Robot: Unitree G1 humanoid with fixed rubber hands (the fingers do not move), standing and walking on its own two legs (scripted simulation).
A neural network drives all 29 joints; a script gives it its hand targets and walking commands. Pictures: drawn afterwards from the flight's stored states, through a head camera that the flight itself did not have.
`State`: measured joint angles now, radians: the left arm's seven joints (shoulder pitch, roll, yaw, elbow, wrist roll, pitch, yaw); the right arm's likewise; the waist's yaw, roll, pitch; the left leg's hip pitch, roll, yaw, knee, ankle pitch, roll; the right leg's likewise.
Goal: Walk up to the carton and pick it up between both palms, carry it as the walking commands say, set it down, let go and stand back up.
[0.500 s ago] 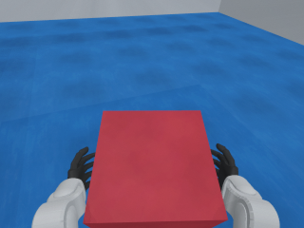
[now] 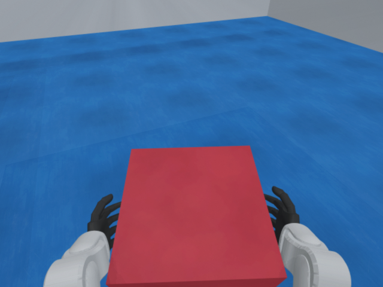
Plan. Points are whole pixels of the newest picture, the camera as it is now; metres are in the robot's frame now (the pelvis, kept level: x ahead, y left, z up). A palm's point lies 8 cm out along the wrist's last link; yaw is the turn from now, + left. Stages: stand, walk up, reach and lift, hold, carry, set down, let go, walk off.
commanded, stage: carry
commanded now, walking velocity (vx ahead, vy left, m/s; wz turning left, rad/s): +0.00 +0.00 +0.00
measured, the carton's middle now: (193, 231) +0.26 +0.01 +0.03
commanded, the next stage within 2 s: none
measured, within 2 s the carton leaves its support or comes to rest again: neither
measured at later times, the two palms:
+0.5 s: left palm (117, 213) +0.27 +0.16 +0.07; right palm (282, 209) +0.28 -0.17 +0.08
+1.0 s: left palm (155, 219) +0.27 +0.08 +0.07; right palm (326, 235) +0.23 -0.25 +0.07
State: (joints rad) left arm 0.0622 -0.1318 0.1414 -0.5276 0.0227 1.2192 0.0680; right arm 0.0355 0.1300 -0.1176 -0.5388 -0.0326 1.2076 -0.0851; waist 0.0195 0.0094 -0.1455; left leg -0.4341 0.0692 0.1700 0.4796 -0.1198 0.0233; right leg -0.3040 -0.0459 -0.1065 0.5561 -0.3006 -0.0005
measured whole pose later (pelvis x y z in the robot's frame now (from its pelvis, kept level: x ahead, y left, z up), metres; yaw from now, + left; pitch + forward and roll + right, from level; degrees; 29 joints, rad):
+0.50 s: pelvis +0.04 -0.01 +0.00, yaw -1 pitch +4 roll +0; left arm 0.02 -0.13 0.15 -0.42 0.04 1.15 0.06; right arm -0.01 0.13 -0.14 -0.43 -0.05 1.14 -0.08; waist 0.00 0.00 -0.12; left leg -0.40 0.07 0.16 0.51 -0.17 0.01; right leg -0.25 -0.04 -0.10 0.54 -0.35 0.00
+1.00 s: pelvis +0.03 -0.06 -0.01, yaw -7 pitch +4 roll +0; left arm 0.08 -0.13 0.12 -0.54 0.02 1.17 0.07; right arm 0.08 0.14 -0.13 -0.57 -0.02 1.15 -0.07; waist 0.02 0.01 -0.09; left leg -0.54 0.19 0.16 0.90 -0.46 -0.09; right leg -0.38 0.03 -0.10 0.69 -0.39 -0.07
